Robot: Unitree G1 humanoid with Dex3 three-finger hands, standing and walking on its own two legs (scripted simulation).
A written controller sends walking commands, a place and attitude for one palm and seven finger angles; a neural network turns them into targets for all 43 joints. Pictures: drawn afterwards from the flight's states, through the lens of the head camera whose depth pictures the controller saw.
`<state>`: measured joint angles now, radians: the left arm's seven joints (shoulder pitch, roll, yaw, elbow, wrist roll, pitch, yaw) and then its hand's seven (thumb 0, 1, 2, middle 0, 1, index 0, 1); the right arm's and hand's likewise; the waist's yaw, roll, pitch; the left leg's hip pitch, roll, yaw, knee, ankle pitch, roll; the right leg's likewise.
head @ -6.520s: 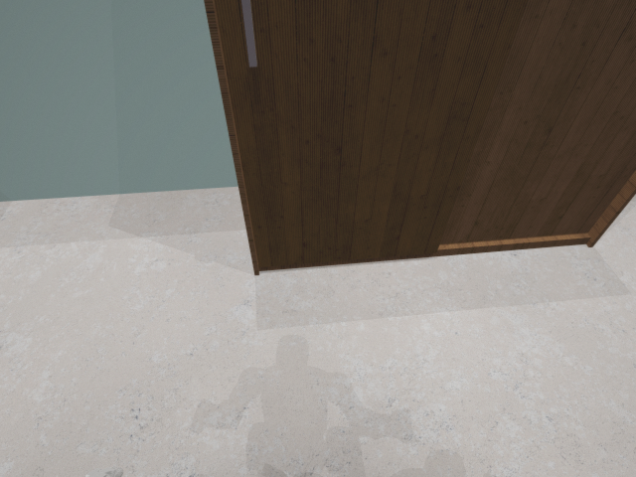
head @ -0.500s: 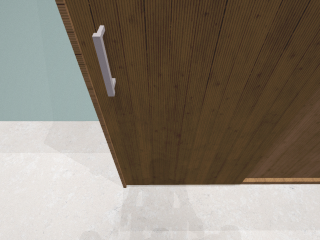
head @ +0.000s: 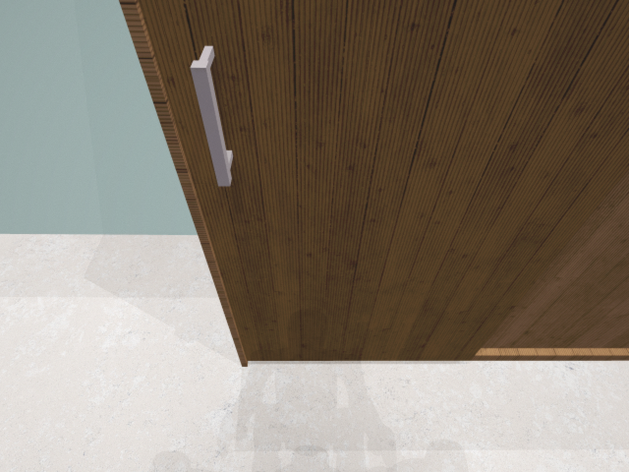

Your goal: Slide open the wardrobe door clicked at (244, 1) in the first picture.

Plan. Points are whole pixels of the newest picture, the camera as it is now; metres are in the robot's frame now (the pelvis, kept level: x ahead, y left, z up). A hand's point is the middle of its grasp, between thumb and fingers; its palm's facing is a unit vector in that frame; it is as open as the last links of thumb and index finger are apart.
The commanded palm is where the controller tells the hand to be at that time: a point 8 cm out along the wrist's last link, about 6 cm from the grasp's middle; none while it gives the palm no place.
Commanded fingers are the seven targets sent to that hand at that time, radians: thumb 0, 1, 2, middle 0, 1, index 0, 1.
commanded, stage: look again from close up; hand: left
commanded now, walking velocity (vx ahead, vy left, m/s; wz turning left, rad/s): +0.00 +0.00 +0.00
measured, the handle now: (216, 121) +0.51 +0.17 +0.18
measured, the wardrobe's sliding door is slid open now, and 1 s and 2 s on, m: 0.00 0.00 0.00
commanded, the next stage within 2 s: raise the hand with hooked fingers in 0.24 s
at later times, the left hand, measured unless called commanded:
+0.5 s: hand (155, 422) +0.18 +0.21 -0.03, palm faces +0.30 -0.95 -0.11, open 7.5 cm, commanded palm +0.11 +0.25 -0.04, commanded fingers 0.00 0.69 0.81 -0.22 -0.44 -0.22 -0.44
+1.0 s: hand (132, 405) +0.18 +0.22 +0.03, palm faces +0.06 -1.00 -0.07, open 10.0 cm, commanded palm +0.15 +0.28 +0.04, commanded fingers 0.00 0.11 0.56 -0.26 -0.81 -0.26 -0.81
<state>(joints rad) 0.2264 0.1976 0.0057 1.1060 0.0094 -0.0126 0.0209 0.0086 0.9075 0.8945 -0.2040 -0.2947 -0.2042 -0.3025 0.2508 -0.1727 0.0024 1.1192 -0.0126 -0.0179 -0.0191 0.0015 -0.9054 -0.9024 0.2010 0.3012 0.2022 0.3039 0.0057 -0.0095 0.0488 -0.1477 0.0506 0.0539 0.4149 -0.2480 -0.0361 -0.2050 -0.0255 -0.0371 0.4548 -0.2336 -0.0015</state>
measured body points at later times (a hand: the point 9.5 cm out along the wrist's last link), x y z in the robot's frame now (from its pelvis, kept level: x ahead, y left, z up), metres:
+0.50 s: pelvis -0.01 +0.01 -0.01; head +0.00 +0.00 +0.44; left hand +0.16 +0.26 -0.02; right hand +0.09 -0.23 -0.13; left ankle -0.02 +0.14 -0.74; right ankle +0.01 -0.12 -0.74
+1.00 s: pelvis -0.02 +0.01 -0.05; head +0.01 +0.01 +0.40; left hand +0.17 +0.27 +0.04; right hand +0.18 -0.19 -0.12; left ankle -0.02 +0.14 -0.74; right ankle +0.01 -0.12 -0.74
